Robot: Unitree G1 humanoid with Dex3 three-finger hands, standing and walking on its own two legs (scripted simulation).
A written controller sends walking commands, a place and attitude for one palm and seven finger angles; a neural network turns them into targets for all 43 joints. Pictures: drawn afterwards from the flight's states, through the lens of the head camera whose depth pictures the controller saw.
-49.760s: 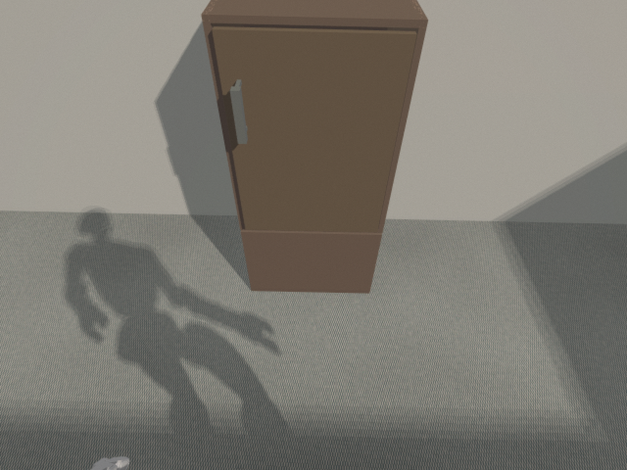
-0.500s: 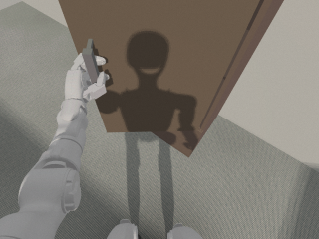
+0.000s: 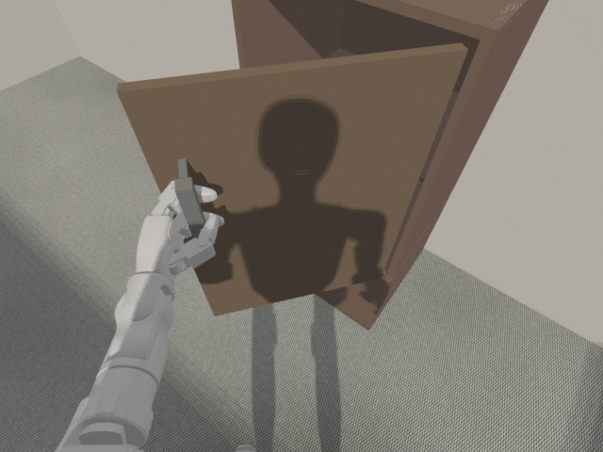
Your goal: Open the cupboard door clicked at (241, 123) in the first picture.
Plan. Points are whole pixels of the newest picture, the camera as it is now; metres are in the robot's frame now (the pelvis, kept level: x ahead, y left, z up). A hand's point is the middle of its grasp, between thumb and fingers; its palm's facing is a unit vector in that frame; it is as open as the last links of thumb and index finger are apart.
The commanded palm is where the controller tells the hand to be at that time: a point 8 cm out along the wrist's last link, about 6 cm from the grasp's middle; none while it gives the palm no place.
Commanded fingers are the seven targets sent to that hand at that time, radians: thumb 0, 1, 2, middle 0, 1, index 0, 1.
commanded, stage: pull the door open along its arc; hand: left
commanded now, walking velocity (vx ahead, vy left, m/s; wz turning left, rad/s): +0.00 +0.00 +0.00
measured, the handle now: (194, 206) +0.44 +0.15 +0.07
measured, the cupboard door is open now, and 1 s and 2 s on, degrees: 52 77 78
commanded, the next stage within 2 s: open thumb and fingers to let go in 0.54 s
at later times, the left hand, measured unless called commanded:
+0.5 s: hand (272, 328) +0.26 +0.03 +0.07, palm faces +0.34 -0.94 -0.01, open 6.2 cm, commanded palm +0.19 +0.09 +0.07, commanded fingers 0.00 0.90 0.90 -0.40 -1.35 -0.40 -1.35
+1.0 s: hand (275, 339) +0.24 +0.03 +0.07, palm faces +0.43 -0.90 -0.01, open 9.2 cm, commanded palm +0.20 +0.09 +0.07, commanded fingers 0.00 -0.43 0.33 -0.31 -1.21 -0.31 -1.21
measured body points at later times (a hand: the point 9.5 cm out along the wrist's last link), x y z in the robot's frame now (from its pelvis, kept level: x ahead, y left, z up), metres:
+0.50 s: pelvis +0.00 -0.05 +0.00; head +0.01 -0.08 +0.45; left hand +0.23 +0.08 +0.07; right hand +0.20 -0.24 -0.08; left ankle +0.01 +0.09 -0.69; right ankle -0.03 -0.09 -0.69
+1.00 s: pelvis +0.00 -0.10 +0.00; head +0.01 -0.15 +0.44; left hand +0.22 +0.08 +0.08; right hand +0.17 -0.32 -0.12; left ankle +0.02 +0.10 -0.68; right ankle -0.03 -0.09 -0.69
